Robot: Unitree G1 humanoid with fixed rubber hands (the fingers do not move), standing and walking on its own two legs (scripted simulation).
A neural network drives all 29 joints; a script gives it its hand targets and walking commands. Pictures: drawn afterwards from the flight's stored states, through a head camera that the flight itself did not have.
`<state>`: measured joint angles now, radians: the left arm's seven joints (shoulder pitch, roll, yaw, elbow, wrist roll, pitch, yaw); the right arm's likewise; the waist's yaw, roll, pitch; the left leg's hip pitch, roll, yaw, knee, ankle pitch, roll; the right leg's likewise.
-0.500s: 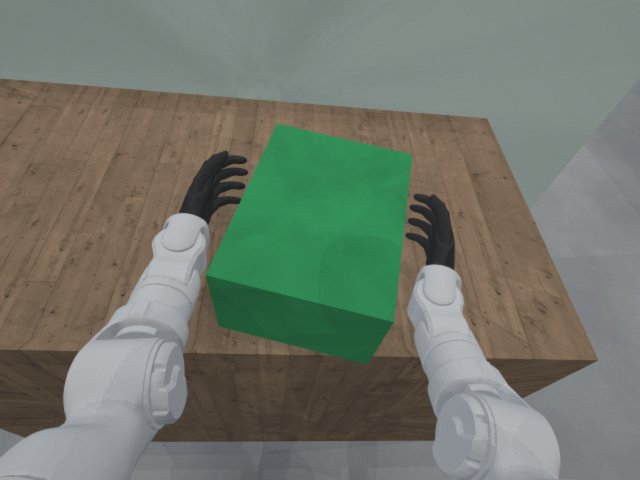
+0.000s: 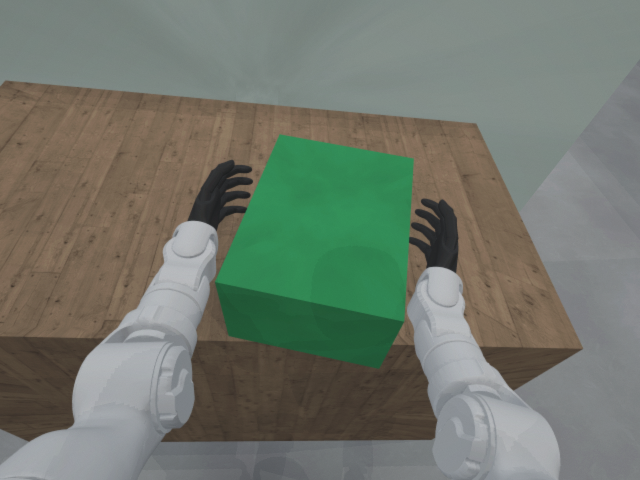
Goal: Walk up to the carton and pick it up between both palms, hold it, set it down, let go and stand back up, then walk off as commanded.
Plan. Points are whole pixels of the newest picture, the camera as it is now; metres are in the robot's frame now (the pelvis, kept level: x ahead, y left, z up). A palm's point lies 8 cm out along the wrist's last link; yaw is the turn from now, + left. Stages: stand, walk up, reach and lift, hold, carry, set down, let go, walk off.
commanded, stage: reach and lift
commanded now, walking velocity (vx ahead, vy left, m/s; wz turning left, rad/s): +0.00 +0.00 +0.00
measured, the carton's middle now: (325, 243) +0.45 +0.01 +0.00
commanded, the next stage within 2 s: hold in 1.68 s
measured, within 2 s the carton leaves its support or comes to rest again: neither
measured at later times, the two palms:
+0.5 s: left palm (210, 191) +0.41 +0.17 +0.13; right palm (462, 238) +0.38 -0.14 +0.12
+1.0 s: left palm (209, 184) +0.38 +0.16 +0.16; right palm (482, 230) +0.37 -0.15 +0.15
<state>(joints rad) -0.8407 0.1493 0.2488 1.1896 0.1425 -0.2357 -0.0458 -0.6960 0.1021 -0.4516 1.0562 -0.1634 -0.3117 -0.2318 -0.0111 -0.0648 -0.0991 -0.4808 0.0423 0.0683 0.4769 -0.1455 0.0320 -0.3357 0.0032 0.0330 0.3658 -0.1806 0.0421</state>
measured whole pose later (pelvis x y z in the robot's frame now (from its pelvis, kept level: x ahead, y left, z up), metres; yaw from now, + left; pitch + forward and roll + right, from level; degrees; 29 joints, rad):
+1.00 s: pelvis -0.01 -0.01 +0.00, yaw +0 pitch -1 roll -2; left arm -0.81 0.09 0.20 0.80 0.14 0.35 0.05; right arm -0.74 0.00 -0.26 0.91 0.08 0.09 -0.21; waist -0.01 -0.06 -0.11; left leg -0.29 0.04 0.07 0.43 -0.13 0.03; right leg -0.16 0.00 0.03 0.37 -0.19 0.04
